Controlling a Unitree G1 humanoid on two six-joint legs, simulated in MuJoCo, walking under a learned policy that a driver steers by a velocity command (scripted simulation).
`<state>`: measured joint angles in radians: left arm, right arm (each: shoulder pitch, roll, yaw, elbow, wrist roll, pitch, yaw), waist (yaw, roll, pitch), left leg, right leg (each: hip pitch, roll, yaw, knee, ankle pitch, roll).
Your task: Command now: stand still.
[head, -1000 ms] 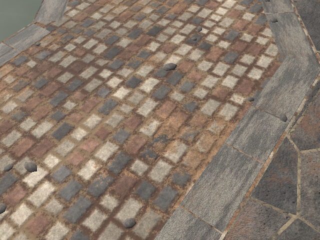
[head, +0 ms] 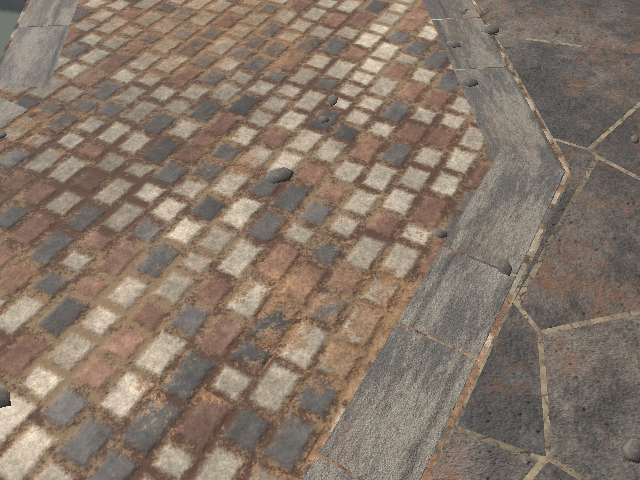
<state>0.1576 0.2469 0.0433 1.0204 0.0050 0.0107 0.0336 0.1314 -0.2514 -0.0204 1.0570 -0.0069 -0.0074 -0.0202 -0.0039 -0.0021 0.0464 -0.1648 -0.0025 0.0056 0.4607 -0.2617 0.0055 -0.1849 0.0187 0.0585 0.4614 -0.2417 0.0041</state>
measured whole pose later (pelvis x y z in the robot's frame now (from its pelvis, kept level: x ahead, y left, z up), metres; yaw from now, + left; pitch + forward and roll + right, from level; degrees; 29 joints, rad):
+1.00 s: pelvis +0.02 +0.00 +0.00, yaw +0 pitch +0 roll +0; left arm 0.27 0.21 0.02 1.12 -0.02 -0.03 0.03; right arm 0.33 -0.23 -0.03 1.07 0.01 -0.03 -0.04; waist -0.01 0.01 -0.01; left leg -0.17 -0.01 0.01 0.49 -0.32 0.05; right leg -0.31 0.00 -0.01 0.77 -0.45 -0.04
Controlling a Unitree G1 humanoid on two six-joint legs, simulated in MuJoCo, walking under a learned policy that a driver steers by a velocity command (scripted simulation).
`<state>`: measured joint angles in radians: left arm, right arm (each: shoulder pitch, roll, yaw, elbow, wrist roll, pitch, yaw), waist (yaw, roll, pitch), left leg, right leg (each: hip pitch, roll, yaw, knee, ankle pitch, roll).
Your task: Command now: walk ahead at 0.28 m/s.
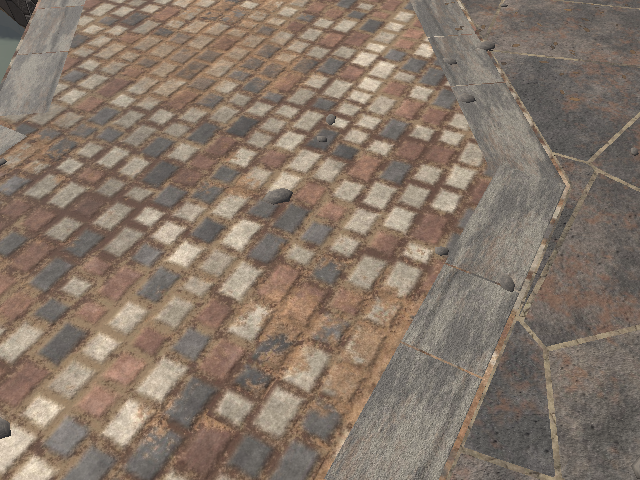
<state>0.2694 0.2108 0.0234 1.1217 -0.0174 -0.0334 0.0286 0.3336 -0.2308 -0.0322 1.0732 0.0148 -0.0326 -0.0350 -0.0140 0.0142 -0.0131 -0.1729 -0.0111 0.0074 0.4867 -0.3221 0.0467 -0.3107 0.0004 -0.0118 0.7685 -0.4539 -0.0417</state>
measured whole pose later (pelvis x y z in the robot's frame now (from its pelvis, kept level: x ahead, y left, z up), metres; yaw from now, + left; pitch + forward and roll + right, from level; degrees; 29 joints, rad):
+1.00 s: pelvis +0.50 +0.00 +0.00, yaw +1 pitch +2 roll +2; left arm 0.04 0.24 0.05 0.87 -0.01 -0.09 0.00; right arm 0.38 -0.24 -0.05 1.01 0.02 -0.09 0.00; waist -0.08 -0.04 0.01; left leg 0.01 -0.07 0.04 0.21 -0.25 0.05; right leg -0.65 -0.12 0.03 0.59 0.07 0.00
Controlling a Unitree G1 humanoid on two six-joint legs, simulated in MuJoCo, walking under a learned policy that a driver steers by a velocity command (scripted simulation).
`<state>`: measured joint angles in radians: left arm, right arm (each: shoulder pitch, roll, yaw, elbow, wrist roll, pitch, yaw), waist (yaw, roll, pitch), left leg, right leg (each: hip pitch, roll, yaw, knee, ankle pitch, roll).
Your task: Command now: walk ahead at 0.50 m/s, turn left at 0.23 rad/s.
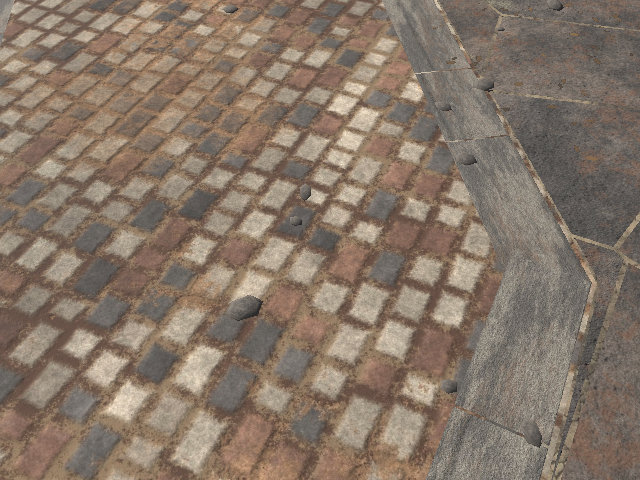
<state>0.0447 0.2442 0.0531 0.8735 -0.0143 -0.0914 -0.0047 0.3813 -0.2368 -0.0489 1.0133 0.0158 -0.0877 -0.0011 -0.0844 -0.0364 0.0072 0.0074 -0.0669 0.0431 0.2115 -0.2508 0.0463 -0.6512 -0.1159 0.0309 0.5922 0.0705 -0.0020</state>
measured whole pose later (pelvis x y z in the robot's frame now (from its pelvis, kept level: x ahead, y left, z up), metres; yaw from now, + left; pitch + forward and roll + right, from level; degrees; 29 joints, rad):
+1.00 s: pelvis +0.25 -0.01 -0.01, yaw +7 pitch -1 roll +0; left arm 0.22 0.22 0.04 1.10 0.00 0.00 0.04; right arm 0.10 -0.21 -0.06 1.02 0.00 0.01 -0.02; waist 0.02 0.00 0.04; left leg -0.28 -0.01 0.02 0.53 -0.23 0.02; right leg -0.13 -0.05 -0.08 0.49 -0.35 0.03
